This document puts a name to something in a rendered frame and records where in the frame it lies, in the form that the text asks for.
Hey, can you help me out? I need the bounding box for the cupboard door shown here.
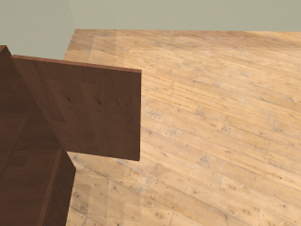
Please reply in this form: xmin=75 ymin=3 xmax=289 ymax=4
xmin=10 ymin=55 xmax=142 ymax=162

